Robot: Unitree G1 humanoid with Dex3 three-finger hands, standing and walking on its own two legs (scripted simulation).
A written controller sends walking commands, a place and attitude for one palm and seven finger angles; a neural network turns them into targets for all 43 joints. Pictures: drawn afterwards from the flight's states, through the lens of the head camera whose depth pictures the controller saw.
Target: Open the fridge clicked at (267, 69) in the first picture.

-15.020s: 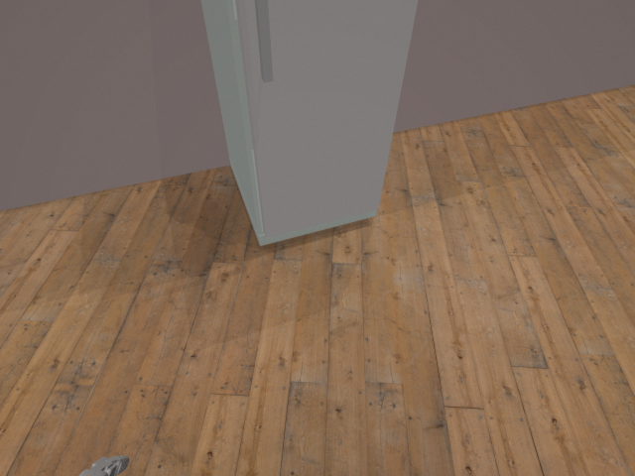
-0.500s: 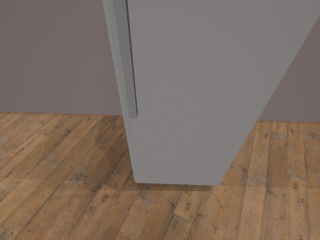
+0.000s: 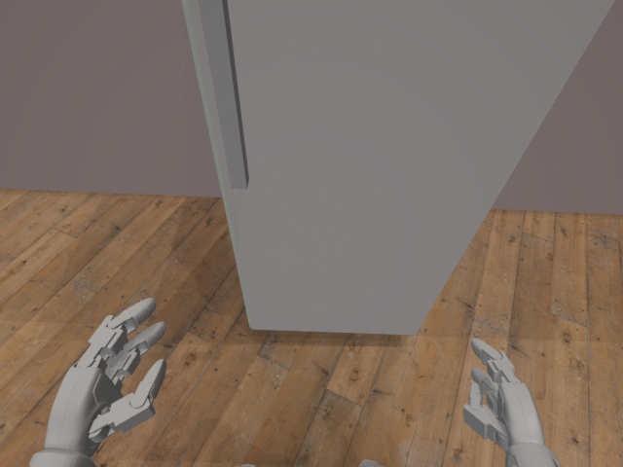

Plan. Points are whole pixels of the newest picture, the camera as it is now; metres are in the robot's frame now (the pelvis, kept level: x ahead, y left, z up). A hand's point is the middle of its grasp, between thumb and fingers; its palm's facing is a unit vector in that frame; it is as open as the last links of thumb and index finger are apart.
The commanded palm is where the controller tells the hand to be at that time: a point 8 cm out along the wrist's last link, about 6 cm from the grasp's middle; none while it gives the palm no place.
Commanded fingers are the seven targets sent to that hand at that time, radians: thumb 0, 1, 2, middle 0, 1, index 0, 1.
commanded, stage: raise the hand to about handle height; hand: left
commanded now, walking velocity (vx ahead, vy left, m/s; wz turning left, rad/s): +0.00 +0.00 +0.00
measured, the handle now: (221, 25) +0.55 +0.16 +0.28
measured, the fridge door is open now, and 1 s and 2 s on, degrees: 0 0 0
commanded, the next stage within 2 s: move the hooked fingers beside the handle in 1.72 s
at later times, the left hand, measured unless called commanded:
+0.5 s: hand (71, 331) +0.22 +0.26 +0.11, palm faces +0.11 -0.99 -0.06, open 11.3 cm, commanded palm +0.19 +0.30 +0.11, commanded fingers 0.00 -0.15 0.45 -0.28 -0.98 -0.28 -0.98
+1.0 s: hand (6, 271) +0.25 +0.30 +0.18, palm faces +0.11 -0.99 -0.07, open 13.8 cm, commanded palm +0.22 +0.34 +0.19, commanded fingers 0.00 -0.50 0.30 -0.30 -1.20 -0.30 -1.20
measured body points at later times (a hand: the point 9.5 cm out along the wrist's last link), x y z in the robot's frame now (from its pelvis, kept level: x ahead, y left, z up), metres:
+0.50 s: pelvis +0.00 +0.01 +0.01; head +0.02 +0.00 +0.46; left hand +0.21 +0.31 +0.12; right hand +0.15 -0.22 -0.07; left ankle -0.01 +0.12 -0.69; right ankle +0.03 -0.10 -0.69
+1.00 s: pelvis +0.00 +0.03 +0.04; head -0.01 +0.01 +0.49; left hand +0.24 +0.35 +0.18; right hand +0.21 -0.18 -0.02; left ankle -0.01 +0.12 -0.69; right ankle +0.03 -0.10 -0.69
